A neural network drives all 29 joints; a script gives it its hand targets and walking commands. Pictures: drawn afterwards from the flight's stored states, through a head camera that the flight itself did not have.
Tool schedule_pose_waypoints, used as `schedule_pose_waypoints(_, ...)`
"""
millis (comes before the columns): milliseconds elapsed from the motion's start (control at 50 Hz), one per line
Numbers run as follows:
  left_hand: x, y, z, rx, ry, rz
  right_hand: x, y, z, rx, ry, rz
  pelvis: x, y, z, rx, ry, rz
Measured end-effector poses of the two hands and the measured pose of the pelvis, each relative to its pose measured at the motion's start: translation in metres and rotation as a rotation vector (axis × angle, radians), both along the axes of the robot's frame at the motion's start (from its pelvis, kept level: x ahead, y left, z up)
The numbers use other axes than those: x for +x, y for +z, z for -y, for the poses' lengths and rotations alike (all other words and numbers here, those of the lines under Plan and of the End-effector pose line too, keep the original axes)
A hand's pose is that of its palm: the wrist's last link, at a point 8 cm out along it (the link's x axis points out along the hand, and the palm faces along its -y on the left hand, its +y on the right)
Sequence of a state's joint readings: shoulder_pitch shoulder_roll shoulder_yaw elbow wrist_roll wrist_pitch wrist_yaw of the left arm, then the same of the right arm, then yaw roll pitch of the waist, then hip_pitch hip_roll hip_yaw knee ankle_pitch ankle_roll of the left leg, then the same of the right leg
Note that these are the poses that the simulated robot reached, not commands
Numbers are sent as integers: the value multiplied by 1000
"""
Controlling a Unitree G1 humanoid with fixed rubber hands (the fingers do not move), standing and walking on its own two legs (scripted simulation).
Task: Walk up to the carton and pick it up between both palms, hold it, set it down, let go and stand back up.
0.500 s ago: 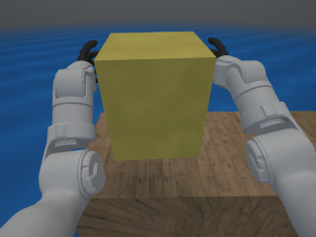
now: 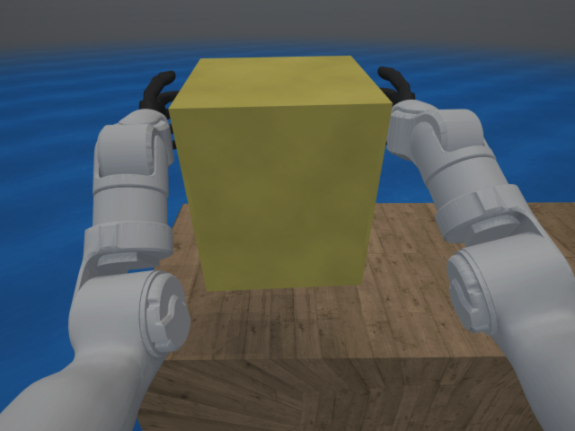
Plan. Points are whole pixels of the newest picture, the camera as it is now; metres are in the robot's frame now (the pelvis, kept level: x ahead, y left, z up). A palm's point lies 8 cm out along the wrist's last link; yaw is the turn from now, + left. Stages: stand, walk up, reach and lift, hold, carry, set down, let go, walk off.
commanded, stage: hold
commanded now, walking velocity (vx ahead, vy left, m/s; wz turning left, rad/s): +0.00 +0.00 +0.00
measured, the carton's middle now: (280, 170) +0.38 +0.00 +0.26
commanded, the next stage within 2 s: none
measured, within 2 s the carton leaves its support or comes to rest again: neither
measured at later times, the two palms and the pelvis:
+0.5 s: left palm (159, 130) +0.38 +0.15 +0.33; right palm (403, 115) +0.37 -0.15 +0.34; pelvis +0.00 +0.00 +0.00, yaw -1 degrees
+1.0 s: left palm (160, 131) +0.38 +0.15 +0.33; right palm (403, 117) +0.37 -0.15 +0.34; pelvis +0.00 +0.00 +0.00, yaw -1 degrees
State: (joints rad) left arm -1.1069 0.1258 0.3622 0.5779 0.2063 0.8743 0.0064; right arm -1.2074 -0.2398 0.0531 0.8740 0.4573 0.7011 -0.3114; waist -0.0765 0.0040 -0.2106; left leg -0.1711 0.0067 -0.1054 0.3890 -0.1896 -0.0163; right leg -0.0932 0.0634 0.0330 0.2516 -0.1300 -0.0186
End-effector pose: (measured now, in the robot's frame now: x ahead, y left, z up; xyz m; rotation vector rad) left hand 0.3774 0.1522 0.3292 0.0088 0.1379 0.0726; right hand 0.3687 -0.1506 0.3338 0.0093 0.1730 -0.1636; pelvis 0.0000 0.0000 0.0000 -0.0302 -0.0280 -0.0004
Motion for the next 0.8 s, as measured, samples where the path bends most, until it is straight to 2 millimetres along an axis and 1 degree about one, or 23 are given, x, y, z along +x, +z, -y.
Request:
schedule_pose_waypoints(300,0,-1,0,2,-1,2,0,0,0,3,-2,1,1,0,-1,0,-2,1)
schedule_pose_waypoints(600,2,-5,6,-17,-13,-4,-2,9,5,-7,-20,-3,2,0,0,1,-13,-1)
schedule_pose_waypoints(800,1,-5,7,-9,-8,-2,-2,5,6,-5,-15,-1,1,0,-1,1,-13,0)
